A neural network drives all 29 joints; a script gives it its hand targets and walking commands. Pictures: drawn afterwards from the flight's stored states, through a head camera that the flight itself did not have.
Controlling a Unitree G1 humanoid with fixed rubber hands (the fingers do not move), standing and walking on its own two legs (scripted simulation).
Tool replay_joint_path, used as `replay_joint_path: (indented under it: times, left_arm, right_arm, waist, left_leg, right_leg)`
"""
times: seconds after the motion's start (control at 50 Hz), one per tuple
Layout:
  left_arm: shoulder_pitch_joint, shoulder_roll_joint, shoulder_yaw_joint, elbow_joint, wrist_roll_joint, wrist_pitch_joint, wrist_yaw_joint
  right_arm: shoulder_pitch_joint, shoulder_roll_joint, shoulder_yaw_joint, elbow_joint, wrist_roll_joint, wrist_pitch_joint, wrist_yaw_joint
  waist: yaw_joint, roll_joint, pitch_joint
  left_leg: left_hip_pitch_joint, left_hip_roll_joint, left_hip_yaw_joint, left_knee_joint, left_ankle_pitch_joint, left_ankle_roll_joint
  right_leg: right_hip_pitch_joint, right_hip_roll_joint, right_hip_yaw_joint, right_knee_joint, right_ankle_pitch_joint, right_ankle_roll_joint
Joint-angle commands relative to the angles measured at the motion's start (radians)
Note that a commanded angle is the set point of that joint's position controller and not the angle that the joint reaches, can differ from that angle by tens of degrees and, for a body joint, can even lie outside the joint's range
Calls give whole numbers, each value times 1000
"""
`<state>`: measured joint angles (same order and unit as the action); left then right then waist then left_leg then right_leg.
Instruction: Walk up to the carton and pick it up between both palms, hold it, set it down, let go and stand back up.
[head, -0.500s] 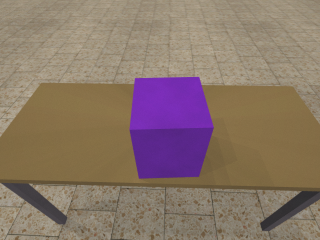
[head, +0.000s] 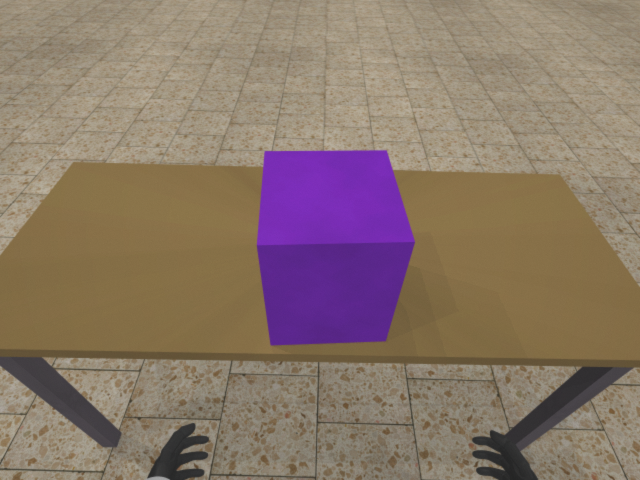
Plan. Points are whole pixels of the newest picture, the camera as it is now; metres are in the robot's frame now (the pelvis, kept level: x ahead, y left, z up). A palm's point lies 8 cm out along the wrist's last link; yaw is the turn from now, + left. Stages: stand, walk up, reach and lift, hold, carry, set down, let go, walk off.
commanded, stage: reach and lift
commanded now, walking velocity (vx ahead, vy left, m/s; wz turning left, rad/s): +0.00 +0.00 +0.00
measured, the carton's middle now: (327, 249) +0.48 +0.00 +0.00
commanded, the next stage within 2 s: none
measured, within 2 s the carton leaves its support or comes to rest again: neither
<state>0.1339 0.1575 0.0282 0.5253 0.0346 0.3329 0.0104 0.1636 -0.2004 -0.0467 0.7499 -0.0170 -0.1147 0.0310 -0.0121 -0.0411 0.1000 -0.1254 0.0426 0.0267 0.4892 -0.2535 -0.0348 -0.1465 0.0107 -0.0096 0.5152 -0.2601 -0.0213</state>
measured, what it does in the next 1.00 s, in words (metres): stands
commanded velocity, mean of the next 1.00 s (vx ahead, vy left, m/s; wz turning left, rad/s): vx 0.00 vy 0.00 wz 0.00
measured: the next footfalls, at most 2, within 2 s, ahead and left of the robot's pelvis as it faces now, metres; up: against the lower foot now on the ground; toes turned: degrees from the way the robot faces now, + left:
none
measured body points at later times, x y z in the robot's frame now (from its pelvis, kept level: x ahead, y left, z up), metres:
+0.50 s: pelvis +0.01 +0.01 +0.00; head +0.01 +0.01 +0.45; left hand +0.22 +0.22 -0.07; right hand +0.20 -0.22 -0.07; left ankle +0.01 +0.14 -0.74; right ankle +0.02 -0.10 -0.74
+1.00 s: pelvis +0.03 +0.01 +0.00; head +0.03 +0.02 +0.45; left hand +0.25 +0.22 -0.04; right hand +0.25 -0.21 -0.04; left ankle +0.01 +0.14 -0.74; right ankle +0.02 -0.10 -0.74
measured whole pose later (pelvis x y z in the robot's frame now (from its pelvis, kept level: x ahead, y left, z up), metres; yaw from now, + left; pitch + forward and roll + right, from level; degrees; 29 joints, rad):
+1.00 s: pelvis +0.03 +0.01 +0.00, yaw -1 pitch -2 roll +0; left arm 0.10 0.15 -0.05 0.67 -0.11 -0.36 0.10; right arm 0.04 -0.20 0.02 0.85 0.21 -0.49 0.07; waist 0.01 -0.01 0.01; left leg -0.15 0.04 0.04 0.48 -0.29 -0.02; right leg -0.17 0.01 0.01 0.47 -0.27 -0.01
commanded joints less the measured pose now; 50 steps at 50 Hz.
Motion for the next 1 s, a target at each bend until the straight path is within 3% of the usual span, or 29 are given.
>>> replay_joint_path:
  times: [0.0, 0.1, 0.22, 0.4, 0.48, 0.5, 0.54, 0.56, 0.58, 0.64, 0.68, 0.72, 0.78, 0.82, 0.88, 0.98]
  left_arm:
    - [-105, 141, 53, -157, -11, -98, 41]
    - [-150, 142, 17, -178, -67, -218, 74]
    - [-179, 149, -21, -146, -129, -292, 88]
    - [-119, 99, -32, -47, -126, -370, 89]
    - [-111, 83, -21, -52, -99, -419, 89]
    - [-101, 78, -23, -102, -105, -439, 85]
    - [-89, 82, -13, -93, -91, -478, 78]
    - [-92, 77, -11, -102, -87, -499, 78]
    - [-85, 75, -8, -111, -70, -513, 81]
    - [-108, 85, -9, -125, -86, -569, 84]
    - [-114, 85, -15, -111, -67, -594, 88]
    - [-111, 73, -28, -113, -79, -621, 86]
    - [-117, 63, -34, -125, -91, -673, 91]
    - [-132, 44, -50, -82, -103, -701, 91]
    - [-203, 66, -57, -56, -122, -736, 93]
    - [-272, 51, -72, 10, -168, -797, 100]
  right_arm:
    - [-52, -87, -38, -193, -9, -24, 10]
    - [-81, -64, -64, -238, -21, -73, 14]
    - [-147, -68, -89, -241, -19, -109, 15]
    - [-137, -103, -68, -128, 39, -167, 23]
    - [-136, -109, -43, -110, 79, -205, 20]
    - [-144, -115, -34, -144, 94, -227, 19]
    - [-141, -108, -10, -151, 109, -253, 14]
    - [-134, -108, 0, -141, 126, -265, 14]
    - [-131, -118, 3, -108, 142, -276, 17]
    - [-148, -119, -1, -120, 152, -315, 14]
    - [-167, -116, 12, -107, 174, -332, 19]
    - [-162, -121, 13, -88, 190, -348, 20]
    - [-183, -131, 14, -67, 217, -387, 31]
    - [-227, -133, 20, -58, 227, -410, 39]
    - [-284, -142, 7, -56, 226, -427, 40]
    - [-370, -148, 26, -44, 236, -458, 46]
  waist:
    - [23, 33, -39]
    - [11, 38, -99]
    - [24, 38, -167]
    - [33, -4, -179]
    - [35, 3, -181]
    - [30, -16, -220]
    - [30, -31, -195]
    - [32, -3, -204]
    - [34, 29, -215]
    - [20, 31, -205]
    - [34, 64, -196]
    - [21, 64, -218]
    - [28, 92, -233]
    - [28, 82, -232]
    - [16, 73, -219]
    - [17, 14, -255]
  left_leg:
    - [7, -46, 65, -123, 1, 29]
    - [5, -35, 76, -112, -64, 31]
    - [-28, -29, 78, -98, -118, 25]
    - [48, -34, 40, -113, 114, 5]
    - [73, -43, 36, -109, 217, -6]
    - [78, -45, 42, -103, 259, -5]
    - [67, -56, 40, -100, 304, -3]
    - [72, -56, 35, -98, 332, -10]
    - [85, -52, 33, -98, 353, -19]
    - [71, -56, 33, -98, 326, -15]
    - [71, -52, 34, -105, 310, -17]
    - [76, -49, 33, -98, 320, -20]
    - [90, -43, 23, -87, 353, -34]
    - [96, -40, 17, -68, 368, -38]
    - [36, -43, 20, -71, 264, -31]
    - [-5, -42, 12, -37, 226, -18]
  right_leg:
    - [-66, -12, 7, -171, -17, 3]
    - [-118, -19, 29, -164, -58, -2]
    - [-136, -11, 14, -125, -89, -5]
    - [-60, 17, -1, -144, 115, -2]
    - [-10, 19, 8, -155, 217, 0]
    - [16, 19, 15, -156, 261, 2]
    - [35, 17, 20, -154, 328, 8]
    - [46, 14, 25, -152, 365, 5]
    - [51, 16, 23, -152, 370, 1]
    - [48, 9, 32, -151, 385, 5]
    - [41, 7, 32, -154, 349, -4]
    - [59, 9, 30, -144, 360, 0]
    - [50, 16, 22, -140, 349, -8]
    - [17, 23, 16, -138, 341, -11]
    - [-8, 18, 17, -126, 256, -4]
    - [-42, 24, 18, -85, 245, 6]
